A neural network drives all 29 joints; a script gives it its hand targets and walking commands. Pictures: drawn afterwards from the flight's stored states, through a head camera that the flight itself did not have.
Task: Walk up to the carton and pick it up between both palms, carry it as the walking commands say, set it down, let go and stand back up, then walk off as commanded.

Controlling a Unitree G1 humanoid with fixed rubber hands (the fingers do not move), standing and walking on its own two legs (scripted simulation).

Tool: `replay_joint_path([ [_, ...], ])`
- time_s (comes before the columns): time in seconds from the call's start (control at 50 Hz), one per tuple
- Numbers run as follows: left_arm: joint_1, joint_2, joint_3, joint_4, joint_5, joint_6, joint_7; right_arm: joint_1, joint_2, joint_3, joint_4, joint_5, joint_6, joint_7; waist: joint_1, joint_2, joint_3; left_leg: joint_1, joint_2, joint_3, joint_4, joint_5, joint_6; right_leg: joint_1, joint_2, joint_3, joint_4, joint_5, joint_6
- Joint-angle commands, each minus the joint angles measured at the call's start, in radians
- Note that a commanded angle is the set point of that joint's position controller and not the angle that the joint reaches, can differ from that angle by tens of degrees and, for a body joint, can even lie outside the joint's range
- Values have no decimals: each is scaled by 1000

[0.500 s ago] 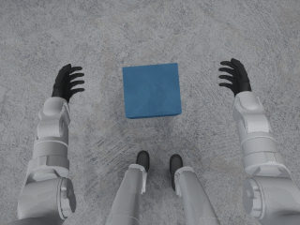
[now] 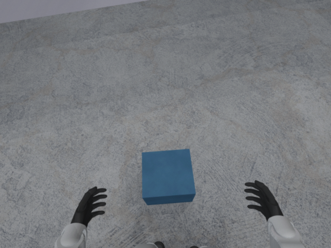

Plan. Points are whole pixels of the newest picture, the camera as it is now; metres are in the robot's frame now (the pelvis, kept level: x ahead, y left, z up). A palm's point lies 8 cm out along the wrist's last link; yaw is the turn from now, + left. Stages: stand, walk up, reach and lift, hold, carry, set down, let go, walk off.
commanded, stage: let go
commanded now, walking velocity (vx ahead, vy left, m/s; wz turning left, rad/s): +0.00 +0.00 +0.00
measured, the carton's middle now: (167, 177) +0.45 +0.04 -0.66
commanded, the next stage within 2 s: stand in 0.54 s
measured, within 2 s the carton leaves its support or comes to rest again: neither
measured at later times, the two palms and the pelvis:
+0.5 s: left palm (87, 226) +0.17 +0.22 -0.06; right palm (288, 231) +0.16 -0.25 -0.06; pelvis +0.00 -0.01 +0.00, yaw +1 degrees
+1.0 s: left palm (61, 230) +0.16 +0.29 -0.09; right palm (310, 237) +0.15 -0.30 -0.07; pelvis +0.03 +0.00 +0.00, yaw -1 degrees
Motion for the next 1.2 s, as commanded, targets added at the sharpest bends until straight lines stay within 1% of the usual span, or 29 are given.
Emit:
replay_joint_path([
  [0.0,38,92,12,-133,-2,-8,1,38,-84,-9,-136,-2,-11,5,-14,-17,-199,283,32,-23,-47,268,-35,132,-27,14,-84,223,29],
  [0.06,52,100,1,-141,-4,20,-1,68,-86,3,-160,-3,16,15,-32,-22,-102,296,32,-13,-73,173,-31,168,-33,13,-108,163,29],
  [0.12,42,112,0,-144,5,52,-2,70,-90,7,-174,-7,52,25,-37,-22,-32,313,29,-6,-87,104,-33,193,-35,12,-124,109,33],
  [0.16,34,112,2,-136,13,72,-2,68,-92,9,-171,-11,73,29,-37,-21,6,320,27,0,-90,85,-33,203,-36,10,-127,96,37],
  [0.22,31,113,6,-122,25,97,-2,69,-94,12,-165,-15,97,33,-34,-20,37,333,22,2,-86,89,-31,217,-36,7,-125,109,39],
  [0.4,46,115,3,-111,43,136,3,79,-99,20,-164,-14,126,30,-35,-23,34,357,9,-12,-60,171,-21,249,-40,13,-98,251,45],
  [0.48,31,96,0,-136,34,192,37,97,-109,21,-158,9,98,9,-27,-21,-16,327,5,-15,-46,180,-21,262,-39,8,-78,288,40],
  [0.52,29,100,-11,-144,29,203,46,100,-111,24,-157,13,95,2,-32,-31,-28,307,3,-15,-38,165,-21,267,-39,10,-69,294,36],
  [0.54,15,241,29,-26,54,123,81,69,-199,2,-14,-44,68,-31,-2,-104,12,198,73,-45,-32,63,-43,144,-92,71,-129,50,47],
  [0.56,14,250,31,-5,64,81,90,89,-210,-5,0,-54,50,-45,-28,-95,20,218,74,-55,-33,1,-36,111,-107,111,-163,-70,33],
  [0.58,-1,241,25,3,70,55,89,95,-218,-3,24,-59,35,-48,-43,-69,23,216,78,-62,-39,-46,-31,82,-113,132,-178,-147,25],
  [0.6,-8,234,24,10,70,38,87,93,-224,0,43,-60,22,-47,-46,-47,17,205,87,-74,-52,-68,-26,84,-113,137,-178,-162,20],
  [0.62,-9,225,22,24,68,26,85,80,-223,1,61,-57,11,-47,-42,-26,8,190,94,-84,-60,-63,-23,102,-110,136,-167,-133,18],
  [0.64,-8,221,19,44,64,17,79,61,-227,3,78,-53,2,-43,-34,-10,-11,185,102,-92,-68,-24,-21,135,-107,130,-155,-65,17],
  [0.7,8,233,17,97,59,0,75,44,-236,5,121,-44,-12,-40,-23,-4,-66,206,116,-101,-64,132,-21,213,-106,112,-123,144,25],
  [0.74,14,246,14,127,57,-5,79,44,-253,5,149,-41,-15,-44,-23,1,-90,231,123,-101,-61,204,-23,237,-109,106,-111,224,26],
  [0.78,16,258,10,156,57,-9,84,44,-268,7,177,-39,-17,-48,-25,4,-102,250,129,-102,-61,254,-25,249,-110,101,-103,268,26],
  [0.88,14,282,-1,218,55,-15,93,39,-296,9,236,-37,-21,-53,-30,6,-106,281,137,-104,-67,331,-23,256,-115,100,-96,324,23],
  [0.98,5,294,-9,267,52,-19,97,30,-312,12,279,-35,-24,-55,-33,4,-102,303,143,-107,-79,377,-22,262,-119,99,-100,348,21],
  [1.08,-7,297,-15,306,50,-20,99,20,-318,15,314,-34,-28,-56,-33,0,-96,316,146,-111,-98,386,-20,269,-123,101,-112,346,21],
  [1.18,-18,300,-20,340,49,-22,100,11,-322,18,346,-31,-30,-56,-33,-5,-85,320,149,-116,-122,361,-19,274,-128,104,-131,321,20],
])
